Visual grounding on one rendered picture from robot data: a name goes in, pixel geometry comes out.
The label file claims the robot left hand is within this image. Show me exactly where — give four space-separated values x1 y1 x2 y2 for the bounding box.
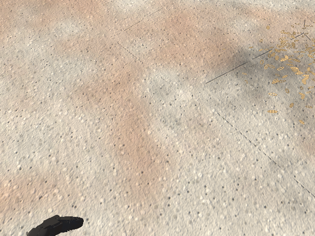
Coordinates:
27 214 84 236

